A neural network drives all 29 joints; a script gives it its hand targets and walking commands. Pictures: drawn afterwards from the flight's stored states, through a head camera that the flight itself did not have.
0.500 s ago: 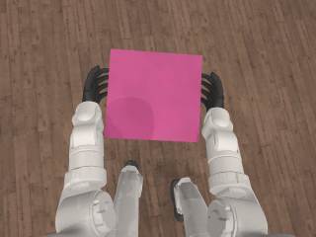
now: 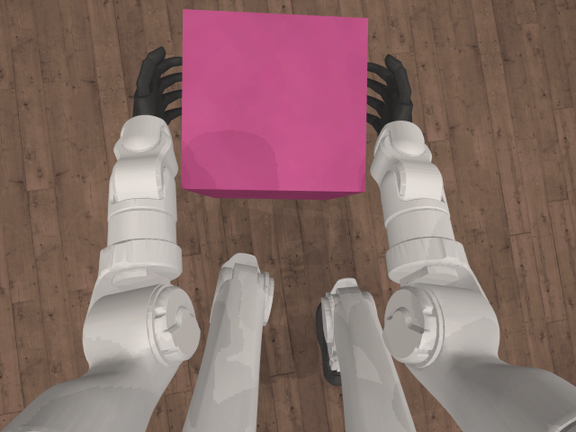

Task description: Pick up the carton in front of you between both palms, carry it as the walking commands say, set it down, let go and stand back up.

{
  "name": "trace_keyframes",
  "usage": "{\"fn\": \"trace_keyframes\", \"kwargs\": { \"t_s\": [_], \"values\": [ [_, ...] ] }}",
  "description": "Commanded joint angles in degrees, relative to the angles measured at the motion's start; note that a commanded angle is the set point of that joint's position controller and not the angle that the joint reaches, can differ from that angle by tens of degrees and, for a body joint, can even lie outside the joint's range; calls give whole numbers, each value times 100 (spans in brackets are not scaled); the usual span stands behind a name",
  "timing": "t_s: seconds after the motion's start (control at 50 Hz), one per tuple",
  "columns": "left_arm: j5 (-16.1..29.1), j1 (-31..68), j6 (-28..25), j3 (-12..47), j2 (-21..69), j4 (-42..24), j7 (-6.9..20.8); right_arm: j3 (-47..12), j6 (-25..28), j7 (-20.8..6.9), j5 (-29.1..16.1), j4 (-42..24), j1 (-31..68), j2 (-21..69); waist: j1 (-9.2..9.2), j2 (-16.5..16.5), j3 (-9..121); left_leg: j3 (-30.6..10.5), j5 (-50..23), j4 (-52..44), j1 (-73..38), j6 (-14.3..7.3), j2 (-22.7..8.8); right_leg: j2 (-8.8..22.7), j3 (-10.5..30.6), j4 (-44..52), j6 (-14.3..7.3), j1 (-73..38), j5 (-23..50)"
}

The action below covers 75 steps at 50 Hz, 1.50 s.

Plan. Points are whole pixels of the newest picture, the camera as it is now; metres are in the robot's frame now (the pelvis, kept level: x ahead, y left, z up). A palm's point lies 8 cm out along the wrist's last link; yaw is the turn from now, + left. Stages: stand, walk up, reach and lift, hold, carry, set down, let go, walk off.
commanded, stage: set down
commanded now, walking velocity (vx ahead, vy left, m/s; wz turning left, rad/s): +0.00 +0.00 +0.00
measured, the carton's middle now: (273, 128) +0.49 +0.10 -0.18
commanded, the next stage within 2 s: none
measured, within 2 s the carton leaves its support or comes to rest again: rests again in 1.12 s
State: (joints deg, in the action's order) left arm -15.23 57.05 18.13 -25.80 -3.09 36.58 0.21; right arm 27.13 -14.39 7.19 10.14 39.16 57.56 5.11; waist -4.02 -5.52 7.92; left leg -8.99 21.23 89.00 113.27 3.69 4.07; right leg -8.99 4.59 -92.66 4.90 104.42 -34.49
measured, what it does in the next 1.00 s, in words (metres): lowers itself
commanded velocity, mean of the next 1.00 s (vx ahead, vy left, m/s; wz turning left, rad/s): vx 0.00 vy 0.00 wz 0.00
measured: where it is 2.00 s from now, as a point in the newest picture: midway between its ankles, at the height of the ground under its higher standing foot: (279, 336)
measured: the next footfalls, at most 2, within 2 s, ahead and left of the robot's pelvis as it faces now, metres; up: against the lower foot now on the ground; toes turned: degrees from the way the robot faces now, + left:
none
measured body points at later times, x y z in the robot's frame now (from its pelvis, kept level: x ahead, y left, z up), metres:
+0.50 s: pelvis -0.02 +0.00 -0.10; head +0.33 +0.07 +0.17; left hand +0.48 +0.28 -0.26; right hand +0.54 -0.02 -0.25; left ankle +0.12 +0.13 -0.50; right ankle +0.06 -0.14 -0.50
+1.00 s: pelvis -0.02 -0.01 -0.14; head +0.35 +0.03 +0.11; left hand +0.48 +0.27 -0.32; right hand +0.54 -0.03 -0.32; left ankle +0.12 +0.13 -0.50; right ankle +0.06 -0.14 -0.50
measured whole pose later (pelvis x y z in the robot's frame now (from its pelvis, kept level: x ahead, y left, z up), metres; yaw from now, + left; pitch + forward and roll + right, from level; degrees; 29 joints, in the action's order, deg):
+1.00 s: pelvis -0.02 -0.01 -0.14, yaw -4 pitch +43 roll -1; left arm -8.1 74.9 13.8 -28.4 -15.3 50.8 2.7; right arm 11.2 -12.5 12.4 1.7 57.1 83.3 -6.6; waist -10.3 -5.8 -13.9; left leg -6.0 25.9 115.0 132.4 4.5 -0.9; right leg -15.2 5.3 -120.3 6.7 126.5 -37.4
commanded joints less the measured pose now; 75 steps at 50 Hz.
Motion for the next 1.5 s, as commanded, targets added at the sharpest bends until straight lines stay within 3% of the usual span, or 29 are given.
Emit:
{"fn": "trace_keyframes", "kwargs": {
  "t_s": [0.0,0.26,0.5,0.56,0.68,0.74,1.02,1.18,1.48],
  "values": [
    [751,3230,-139,2788,5006,310,1263,-2945,152,-1229,-655,182,3848,4969,-447,754,5855,1331,-1537,-311,-5370,-24,345,-532,-989,744,-117,-571,940],
    [833,4020,-253,2300,4213,600,1366,-2846,252,-892,-734,405,4769,4445,-741,377,5721,1490,-1616,681,-4100,-6,266,-591,-1062,-175,-87,-215,974],
    [1224,4953,-286,2401,3568,623,1353,-3047,273,-845,-1160,554,5644,3908,-959,398,5640,1506,-1634,1513,-3919,20,99,-558,-1174,-1146,-117,246,807],
    [1276,5205,-326,2260,3399,634,1415,-3015,255,-894,-1124,722,5733,3808,-1081,89,5036,1467,-1544,1613,-3164,-27,87,-537,-1172,-1340,-138,394,781],
    [1361,5105,-462,2037,3159,777,1472,-3285,375,-894,-1306,766,5814,3932,-1337,-401,4806,1430,-2067,1920,-3028,-113,46,-526,-1100,-1563,-114,399,1181],
    [1346,4944,-470,1919,3123,911,1523,-3312,393,-891,-1309,875,5698,3941,-1378,-565,4696,1421,-2084,1986,-2807,-139,24,-508,-1061,-1600,-114,339,1302],
    [1286,5266,-676,1528,2335,1039,1628,-3363,468,-836,-1373,1121,5718,3691,-1603,-904,4070,1438,-1635,2198,-1726,-283,-124,-430,-784,-1676,-140,95,1450],
    [1268,5308,-772,1489,2129,1277,1581,-3270,542,-916,-1425,1321,5735,3391,-1575,-767,3505,1360,-1539,2262,-1717,-366,-156,-431,-763,-1763,-178,506,1246],
    [827,4769,-751,856,1386,1960,1520,-2668,587,-992,-1062,2078,5363,2263,-1397,-783,2096,1184,-728,2228,-1127,-455,-229,-349,-777,-1774,-238,1140,403]
  ]
}}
